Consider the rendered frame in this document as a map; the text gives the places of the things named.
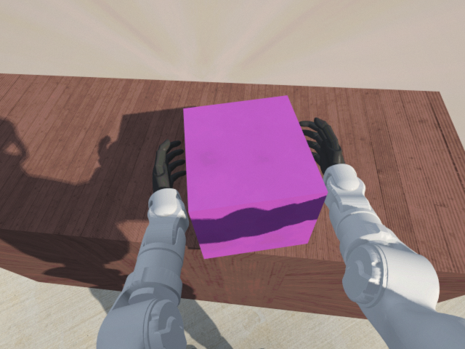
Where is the robot left forearm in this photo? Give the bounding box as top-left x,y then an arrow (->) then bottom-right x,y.
97,188 -> 189,337

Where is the carton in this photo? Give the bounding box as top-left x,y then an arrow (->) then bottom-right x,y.
183,95 -> 328,259

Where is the pedestal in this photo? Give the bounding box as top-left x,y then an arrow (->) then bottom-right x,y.
0,73 -> 465,319

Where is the robot left upper arm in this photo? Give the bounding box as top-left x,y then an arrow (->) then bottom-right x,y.
97,297 -> 187,349

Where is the robot right hand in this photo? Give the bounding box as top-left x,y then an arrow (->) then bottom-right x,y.
299,117 -> 345,175

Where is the robot right forearm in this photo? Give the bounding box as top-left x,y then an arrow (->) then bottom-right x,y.
323,164 -> 440,301

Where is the robot left hand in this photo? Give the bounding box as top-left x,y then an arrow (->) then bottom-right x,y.
153,139 -> 187,193

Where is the robot right upper arm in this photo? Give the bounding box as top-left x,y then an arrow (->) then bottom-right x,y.
342,243 -> 465,349

